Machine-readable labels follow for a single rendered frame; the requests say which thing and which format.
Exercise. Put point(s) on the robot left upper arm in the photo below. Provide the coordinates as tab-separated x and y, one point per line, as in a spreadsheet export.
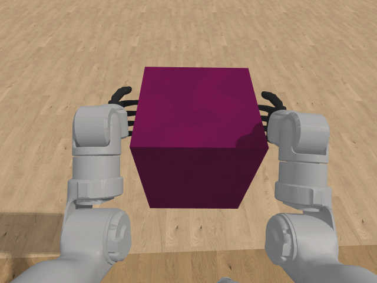
92	241

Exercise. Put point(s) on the robot right forearm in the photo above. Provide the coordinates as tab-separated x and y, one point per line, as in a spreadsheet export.
303	141

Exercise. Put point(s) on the carton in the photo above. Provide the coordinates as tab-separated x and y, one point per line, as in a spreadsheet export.
198	137

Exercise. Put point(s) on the robot left hand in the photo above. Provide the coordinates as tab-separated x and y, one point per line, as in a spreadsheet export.
115	99

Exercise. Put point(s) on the robot right upper arm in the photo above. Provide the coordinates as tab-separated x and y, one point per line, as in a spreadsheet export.
305	246

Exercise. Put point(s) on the robot right hand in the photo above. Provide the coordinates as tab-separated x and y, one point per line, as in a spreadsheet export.
275	101

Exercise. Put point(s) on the robot left forearm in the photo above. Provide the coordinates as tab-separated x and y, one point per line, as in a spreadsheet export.
96	145

